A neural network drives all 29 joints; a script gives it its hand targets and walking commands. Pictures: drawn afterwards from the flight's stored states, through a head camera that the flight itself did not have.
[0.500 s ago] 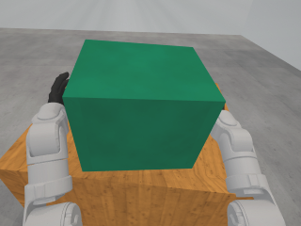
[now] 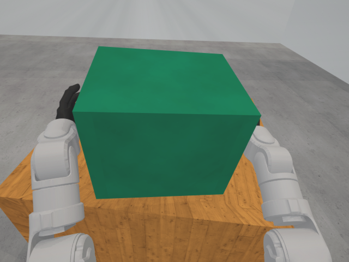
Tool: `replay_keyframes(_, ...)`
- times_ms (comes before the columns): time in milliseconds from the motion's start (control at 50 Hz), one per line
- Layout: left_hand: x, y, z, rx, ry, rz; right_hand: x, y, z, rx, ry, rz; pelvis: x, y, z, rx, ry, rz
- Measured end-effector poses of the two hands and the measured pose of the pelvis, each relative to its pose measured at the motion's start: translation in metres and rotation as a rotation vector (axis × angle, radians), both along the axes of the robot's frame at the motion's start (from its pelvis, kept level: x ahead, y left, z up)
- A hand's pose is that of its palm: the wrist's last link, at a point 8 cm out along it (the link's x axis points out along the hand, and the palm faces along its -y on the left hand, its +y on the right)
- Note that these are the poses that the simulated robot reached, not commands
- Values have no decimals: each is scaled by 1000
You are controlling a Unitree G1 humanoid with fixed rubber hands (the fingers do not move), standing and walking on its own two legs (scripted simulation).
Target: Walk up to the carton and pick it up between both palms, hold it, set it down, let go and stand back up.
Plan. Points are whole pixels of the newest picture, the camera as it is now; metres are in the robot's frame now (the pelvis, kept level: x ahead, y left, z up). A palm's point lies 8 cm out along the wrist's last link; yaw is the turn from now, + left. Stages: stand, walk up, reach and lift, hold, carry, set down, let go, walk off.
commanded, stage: hold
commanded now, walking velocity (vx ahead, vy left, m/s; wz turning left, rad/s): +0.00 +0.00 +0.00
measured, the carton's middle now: (162, 122) +0.39 +0.01 +0.19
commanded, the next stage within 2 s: set down in 0.72 s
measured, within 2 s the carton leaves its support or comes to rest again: neither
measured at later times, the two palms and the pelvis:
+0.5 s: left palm (71, 123) +0.35 +0.20 +0.22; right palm (250, 130) +0.35 -0.19 +0.19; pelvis +0.00 +0.00 +0.00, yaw +0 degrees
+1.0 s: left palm (73, 121) +0.36 +0.20 +0.22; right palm (249, 132) +0.35 -0.19 +0.19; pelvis +0.01 +0.00 +0.00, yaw +1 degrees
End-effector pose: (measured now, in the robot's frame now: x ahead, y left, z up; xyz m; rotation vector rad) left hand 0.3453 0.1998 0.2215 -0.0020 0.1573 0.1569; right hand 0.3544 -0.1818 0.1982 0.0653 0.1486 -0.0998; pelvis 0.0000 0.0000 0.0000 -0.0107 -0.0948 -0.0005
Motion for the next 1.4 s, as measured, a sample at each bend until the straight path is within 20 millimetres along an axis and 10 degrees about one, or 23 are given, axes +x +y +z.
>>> replay_keyframes(940,8,-2,-4,7,-36,-24,-1,-2,-8,-1,-35,-26,4,1,0,-2,-19,15)
replay_keyframes(1400,39,-16,-53,71,-49,-77,11,-14,-75,-60,-51,-63,30,2,0,-7,-23,27)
